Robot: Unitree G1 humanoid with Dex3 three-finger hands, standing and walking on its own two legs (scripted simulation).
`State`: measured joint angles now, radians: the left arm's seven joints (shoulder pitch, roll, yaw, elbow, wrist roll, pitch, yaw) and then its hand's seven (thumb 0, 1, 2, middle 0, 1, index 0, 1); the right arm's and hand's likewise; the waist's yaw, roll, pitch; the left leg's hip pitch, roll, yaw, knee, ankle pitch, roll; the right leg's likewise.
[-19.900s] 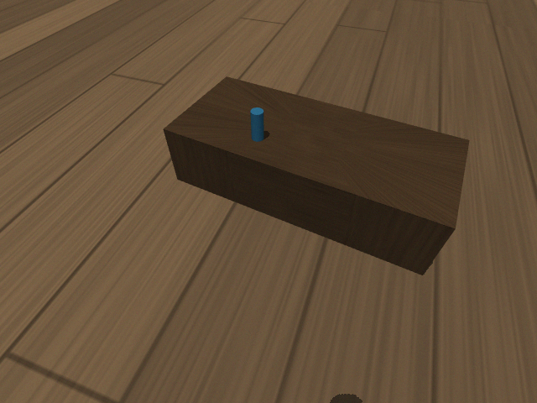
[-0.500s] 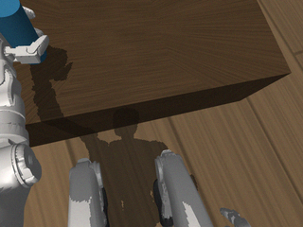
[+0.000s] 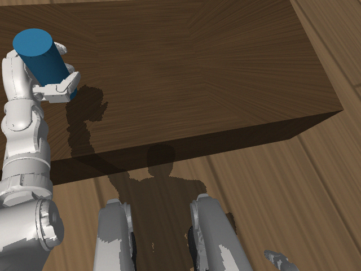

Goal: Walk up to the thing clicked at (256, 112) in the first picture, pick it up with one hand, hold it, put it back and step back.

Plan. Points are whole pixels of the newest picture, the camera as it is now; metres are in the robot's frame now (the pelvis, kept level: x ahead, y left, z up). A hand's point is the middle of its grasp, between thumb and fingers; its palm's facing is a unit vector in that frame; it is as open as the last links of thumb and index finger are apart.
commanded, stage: lift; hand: left
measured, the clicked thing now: (50, 70) +0.51 +0.22 +0.03
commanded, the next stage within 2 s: hold in 1.38 s
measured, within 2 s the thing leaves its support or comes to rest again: neither
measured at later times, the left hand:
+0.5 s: hand (25, 84) +0.42 +0.20 +0.14, palm faces +0.16 -0.99 -0.03, open 7.7 cm
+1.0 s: hand (11, 77) +0.39 +0.19 +0.19, palm faces +0.14 -0.99 -0.02, open 7.7 cm
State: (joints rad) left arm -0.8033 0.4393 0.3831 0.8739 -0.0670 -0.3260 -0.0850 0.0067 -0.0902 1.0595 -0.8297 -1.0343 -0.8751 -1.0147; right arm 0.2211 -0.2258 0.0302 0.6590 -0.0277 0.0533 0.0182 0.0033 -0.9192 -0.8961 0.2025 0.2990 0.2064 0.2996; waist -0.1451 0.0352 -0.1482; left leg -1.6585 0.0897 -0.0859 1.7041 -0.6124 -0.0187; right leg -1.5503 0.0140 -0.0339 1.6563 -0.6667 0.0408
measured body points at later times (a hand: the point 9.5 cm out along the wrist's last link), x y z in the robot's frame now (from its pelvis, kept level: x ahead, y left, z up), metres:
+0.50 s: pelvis +0.02 +0.00 +0.10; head +0.13 +0.03 +0.54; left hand +0.40 +0.26 +0.14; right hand +0.15 -0.25 -0.01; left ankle +0.06 +0.13 -0.51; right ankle +0.05 -0.14 -0.51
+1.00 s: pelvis +0.04 +0.00 +0.15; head +0.11 +0.01 +0.60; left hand +0.38 +0.24 +0.19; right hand +0.17 -0.24 +0.04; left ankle +0.06 +0.13 -0.51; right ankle +0.05 -0.14 -0.51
